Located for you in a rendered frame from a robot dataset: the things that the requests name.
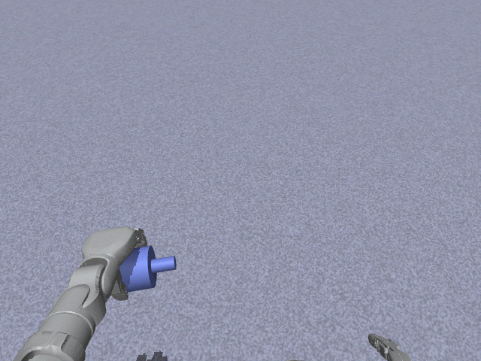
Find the right robot hand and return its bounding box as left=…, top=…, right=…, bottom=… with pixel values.
left=368, top=334, right=412, bottom=361

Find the left robot hand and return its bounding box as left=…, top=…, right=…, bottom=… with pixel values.
left=82, top=226, right=147, bottom=301

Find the bottle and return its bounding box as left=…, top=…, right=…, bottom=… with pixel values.
left=119, top=246, right=176, bottom=292

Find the left robot arm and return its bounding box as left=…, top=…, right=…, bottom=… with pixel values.
left=13, top=253, right=119, bottom=361

